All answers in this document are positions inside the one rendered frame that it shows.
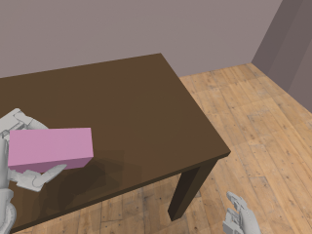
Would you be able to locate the sponge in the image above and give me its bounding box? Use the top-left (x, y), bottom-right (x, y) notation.
top-left (8, 128), bottom-right (94, 174)

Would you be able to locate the robot left forearm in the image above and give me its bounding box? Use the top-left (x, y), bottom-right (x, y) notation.
top-left (0, 188), bottom-right (17, 234)

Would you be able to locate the right robot hand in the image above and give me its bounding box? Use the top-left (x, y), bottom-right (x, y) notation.
top-left (222, 191), bottom-right (261, 234)

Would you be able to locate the table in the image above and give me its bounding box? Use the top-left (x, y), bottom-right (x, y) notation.
top-left (0, 53), bottom-right (231, 234)

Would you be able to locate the left robot hand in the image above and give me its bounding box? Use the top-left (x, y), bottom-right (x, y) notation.
top-left (0, 108), bottom-right (67, 192)

